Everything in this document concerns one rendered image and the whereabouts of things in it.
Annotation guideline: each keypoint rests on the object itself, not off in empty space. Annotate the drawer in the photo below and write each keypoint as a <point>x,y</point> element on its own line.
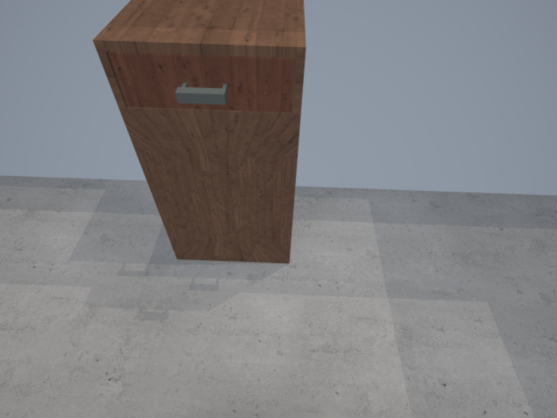
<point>254,83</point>

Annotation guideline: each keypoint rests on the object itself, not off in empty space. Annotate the handle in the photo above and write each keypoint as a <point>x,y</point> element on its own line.
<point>195,95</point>

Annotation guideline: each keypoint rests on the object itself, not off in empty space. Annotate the cabinet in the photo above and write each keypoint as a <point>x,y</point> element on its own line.
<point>223,181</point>

